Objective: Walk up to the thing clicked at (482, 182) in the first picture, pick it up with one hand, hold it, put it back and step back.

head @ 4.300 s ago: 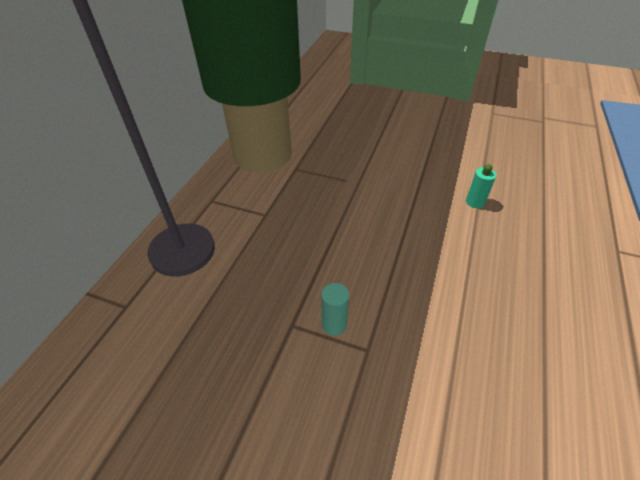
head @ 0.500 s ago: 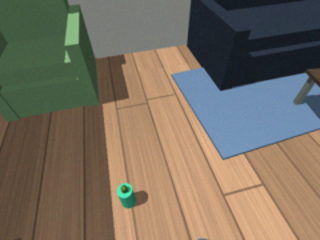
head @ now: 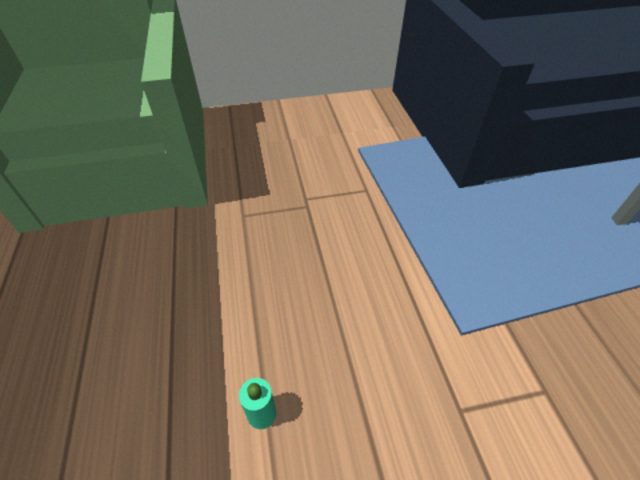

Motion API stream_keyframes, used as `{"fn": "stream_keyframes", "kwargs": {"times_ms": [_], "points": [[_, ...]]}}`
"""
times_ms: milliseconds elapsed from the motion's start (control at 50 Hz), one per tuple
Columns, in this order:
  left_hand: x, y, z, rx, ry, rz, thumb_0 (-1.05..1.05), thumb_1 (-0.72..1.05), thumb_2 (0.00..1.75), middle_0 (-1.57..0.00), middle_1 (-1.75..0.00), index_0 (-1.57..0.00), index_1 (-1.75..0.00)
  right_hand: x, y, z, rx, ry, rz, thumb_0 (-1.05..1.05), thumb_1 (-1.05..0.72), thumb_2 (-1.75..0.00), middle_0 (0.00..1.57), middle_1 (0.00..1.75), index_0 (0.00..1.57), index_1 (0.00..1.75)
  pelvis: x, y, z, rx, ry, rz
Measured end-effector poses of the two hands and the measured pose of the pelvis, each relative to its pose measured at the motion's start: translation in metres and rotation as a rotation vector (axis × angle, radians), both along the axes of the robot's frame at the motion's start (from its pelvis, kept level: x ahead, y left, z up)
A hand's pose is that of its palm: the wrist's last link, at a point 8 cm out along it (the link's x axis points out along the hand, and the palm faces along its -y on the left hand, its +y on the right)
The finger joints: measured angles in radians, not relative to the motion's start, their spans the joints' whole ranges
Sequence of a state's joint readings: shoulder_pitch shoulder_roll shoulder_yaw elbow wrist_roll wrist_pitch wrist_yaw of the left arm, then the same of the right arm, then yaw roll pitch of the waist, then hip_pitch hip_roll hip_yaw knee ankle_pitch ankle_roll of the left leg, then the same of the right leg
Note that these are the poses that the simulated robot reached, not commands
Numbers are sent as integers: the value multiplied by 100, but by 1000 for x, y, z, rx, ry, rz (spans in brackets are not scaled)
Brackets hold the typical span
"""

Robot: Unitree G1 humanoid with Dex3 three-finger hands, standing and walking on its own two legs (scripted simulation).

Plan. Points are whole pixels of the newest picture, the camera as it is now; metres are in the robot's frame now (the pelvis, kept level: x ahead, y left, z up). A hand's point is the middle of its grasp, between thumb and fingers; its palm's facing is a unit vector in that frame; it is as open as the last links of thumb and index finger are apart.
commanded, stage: walk up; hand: left
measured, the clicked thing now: (257, 401) +0.44 +0.19 -0.64
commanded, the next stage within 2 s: stand in 1.02 s
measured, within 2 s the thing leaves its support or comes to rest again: neither
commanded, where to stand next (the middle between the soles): +0.10 -0.01 m, yaw -1 degrees
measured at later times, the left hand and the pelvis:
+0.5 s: hand out of the picture +0.09 +0.25 -0.12, palm faces -0.01 -0.93 -0.36, open 7.4 cm; pelvis +0.01 +0.00 +0.03, yaw -1 degrees
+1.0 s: hand out of the picture +0.11 +0.24 -0.12, palm faces -0.04 -0.94 -0.35, open 7.4 cm; pelvis +0.02 -0.01 +0.03, yaw -1 degrees
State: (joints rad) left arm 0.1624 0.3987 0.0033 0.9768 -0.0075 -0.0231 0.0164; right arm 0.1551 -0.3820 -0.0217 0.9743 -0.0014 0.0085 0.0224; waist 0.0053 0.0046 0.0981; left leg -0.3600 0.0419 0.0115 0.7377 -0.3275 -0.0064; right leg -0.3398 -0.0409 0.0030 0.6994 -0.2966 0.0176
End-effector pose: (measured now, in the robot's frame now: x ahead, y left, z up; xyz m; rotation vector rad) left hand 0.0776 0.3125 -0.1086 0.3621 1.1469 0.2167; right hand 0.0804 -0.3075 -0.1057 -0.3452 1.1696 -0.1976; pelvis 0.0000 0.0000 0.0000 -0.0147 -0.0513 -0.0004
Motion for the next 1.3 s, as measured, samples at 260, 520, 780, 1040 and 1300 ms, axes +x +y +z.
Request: {"fn": "stream_keyframes", "kwargs": {"times_ms": [260,520,780,1040,1300], "points": [[-9,-8,8,-30,79,33,1,90,90,-21,-30,-20,-30,37,13,13,41,-25,12,1,-91,-90,21,30,21,30,9,-2,18,3,2,-6],[6,-16,23,-28,72,34,1,90,90,-21,-30,-20,-30,29,5,15,53,16,-26,1,-91,-90,21,30,21,30,13,-5,29,13,2,-9],[26,-23,25,-40,53,3,1,90,90,-21,-30,-20,-30,-1,0,14,50,71,-75,1,-91,-90,21,30,21,30,16,-6,31,14,6,-15],[33,-25,23,-43,72,7,1,90,90,-21,-30,-20,-30,-5,1,11,48,107,-84,1,-91,-90,21,30,21,30,25,-7,32,15,17,-9],[39,-29,24,-46,69,11,1,90,90,-21,-30,-20,-30,28,-3,18,37,46,-51,1,-91,-90,21,30,21,30,35,-12,33,17,21,-5]]}}
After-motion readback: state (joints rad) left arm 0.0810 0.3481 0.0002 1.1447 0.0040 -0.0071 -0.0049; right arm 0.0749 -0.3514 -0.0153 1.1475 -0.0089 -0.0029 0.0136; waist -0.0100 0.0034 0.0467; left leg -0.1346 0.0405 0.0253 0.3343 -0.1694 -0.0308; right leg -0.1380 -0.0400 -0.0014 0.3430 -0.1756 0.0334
